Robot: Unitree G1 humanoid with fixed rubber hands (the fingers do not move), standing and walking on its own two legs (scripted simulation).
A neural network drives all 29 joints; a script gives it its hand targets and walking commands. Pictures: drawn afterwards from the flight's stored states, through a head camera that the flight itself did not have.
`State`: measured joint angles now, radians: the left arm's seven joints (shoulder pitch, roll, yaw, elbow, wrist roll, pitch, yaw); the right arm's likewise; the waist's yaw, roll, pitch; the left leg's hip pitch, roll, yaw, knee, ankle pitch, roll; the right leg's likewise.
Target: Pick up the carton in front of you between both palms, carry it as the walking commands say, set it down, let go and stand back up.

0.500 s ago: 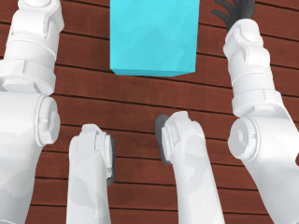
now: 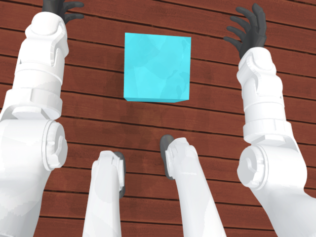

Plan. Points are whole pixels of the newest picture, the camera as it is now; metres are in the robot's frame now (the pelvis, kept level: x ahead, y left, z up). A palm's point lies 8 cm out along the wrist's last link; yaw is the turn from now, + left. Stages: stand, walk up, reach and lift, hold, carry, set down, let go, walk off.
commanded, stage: set down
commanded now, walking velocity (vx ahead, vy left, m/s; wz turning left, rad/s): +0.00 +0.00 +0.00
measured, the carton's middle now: (154, 74) +0.50 -0.09 -0.44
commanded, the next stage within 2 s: let go in 0.16 s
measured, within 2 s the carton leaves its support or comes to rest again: neither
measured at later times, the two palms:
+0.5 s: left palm (15, 52) +0.47 +0.15 +0.01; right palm (296, 66) +0.41 -0.26 +0.02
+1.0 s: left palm out of the picture +0.32 +0.21 +0.12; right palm out of the picture +0.26 -0.24 +0.14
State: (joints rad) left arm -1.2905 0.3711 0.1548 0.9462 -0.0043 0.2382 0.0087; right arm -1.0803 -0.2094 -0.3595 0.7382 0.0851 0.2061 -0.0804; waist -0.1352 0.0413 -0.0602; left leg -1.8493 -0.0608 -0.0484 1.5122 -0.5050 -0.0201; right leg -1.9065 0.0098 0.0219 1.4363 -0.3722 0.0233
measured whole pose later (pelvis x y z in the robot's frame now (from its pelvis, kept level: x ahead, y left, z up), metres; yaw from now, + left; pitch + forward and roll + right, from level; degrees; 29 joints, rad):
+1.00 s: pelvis +0.10 +0.00 +0.20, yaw -1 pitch +11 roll +0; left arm 0.05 0.19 0.10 0.53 0.04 0.00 0.00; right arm 0.18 -0.20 -0.03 0.42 0.03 0.01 0.07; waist -0.06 -0.02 0.00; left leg -0.41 -0.01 -0.05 0.54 -0.32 -0.01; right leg -0.48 0.02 0.03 0.51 -0.22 0.00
